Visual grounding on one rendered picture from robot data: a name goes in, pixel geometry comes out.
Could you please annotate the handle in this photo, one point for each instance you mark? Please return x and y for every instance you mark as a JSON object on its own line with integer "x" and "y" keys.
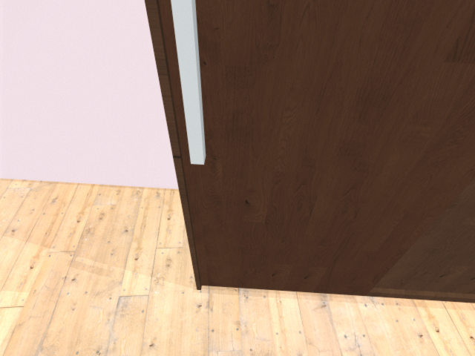
{"x": 185, "y": 28}

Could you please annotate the wardrobe door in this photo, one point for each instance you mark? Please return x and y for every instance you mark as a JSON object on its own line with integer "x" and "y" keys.
{"x": 443, "y": 258}
{"x": 336, "y": 133}

